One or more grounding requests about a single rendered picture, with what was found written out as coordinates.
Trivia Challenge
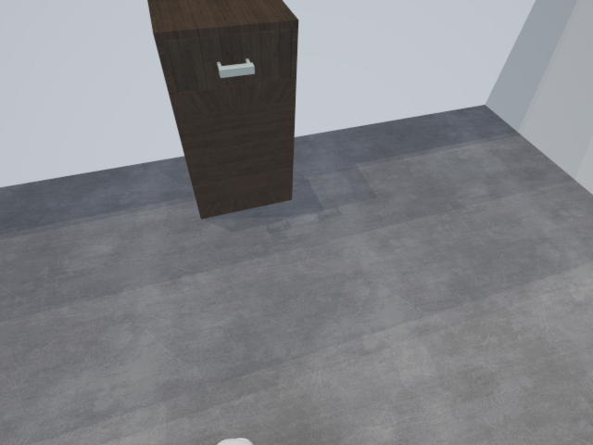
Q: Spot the drawer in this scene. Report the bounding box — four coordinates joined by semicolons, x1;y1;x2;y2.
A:
164;29;291;93

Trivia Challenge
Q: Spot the handle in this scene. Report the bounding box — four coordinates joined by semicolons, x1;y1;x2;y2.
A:
217;58;255;78

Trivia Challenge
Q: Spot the cabinet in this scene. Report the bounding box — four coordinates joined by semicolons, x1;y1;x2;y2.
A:
147;0;298;219

